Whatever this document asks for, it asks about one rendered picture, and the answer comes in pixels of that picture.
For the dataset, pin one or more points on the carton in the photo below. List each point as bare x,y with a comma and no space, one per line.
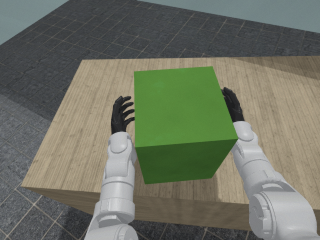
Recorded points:
183,128

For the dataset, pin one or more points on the right robot forearm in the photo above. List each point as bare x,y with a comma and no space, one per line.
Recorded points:
253,166

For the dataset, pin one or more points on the robot right upper arm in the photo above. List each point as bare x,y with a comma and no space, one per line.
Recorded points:
281,215

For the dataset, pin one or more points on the pedestal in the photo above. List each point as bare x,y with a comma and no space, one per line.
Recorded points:
279,97

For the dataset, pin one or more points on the robot right hand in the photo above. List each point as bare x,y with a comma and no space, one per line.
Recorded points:
233,105

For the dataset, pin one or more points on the robot left upper arm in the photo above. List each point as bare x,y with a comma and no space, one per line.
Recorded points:
114,232

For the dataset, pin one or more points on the robot left hand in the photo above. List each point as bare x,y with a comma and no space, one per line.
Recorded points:
118,122

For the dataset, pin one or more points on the left robot forearm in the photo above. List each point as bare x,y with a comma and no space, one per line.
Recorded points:
115,204

